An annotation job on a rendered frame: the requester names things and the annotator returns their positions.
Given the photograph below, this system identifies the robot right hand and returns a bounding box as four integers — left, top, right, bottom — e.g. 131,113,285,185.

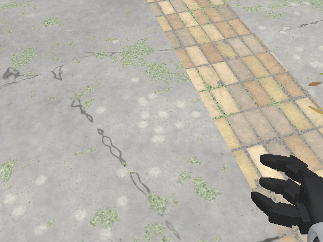
251,154,323,234

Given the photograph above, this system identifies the right robot forearm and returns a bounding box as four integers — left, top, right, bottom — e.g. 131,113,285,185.
307,222,323,242

